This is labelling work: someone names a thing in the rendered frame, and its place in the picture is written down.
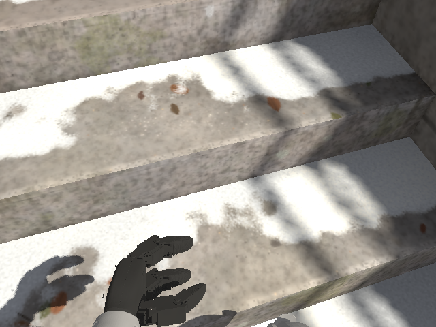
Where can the robot right shin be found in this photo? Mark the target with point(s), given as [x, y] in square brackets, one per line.
[285, 317]

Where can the robot left hand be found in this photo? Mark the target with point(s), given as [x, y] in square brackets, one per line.
[132, 289]

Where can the robot left forearm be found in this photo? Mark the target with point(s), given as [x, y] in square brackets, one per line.
[116, 319]

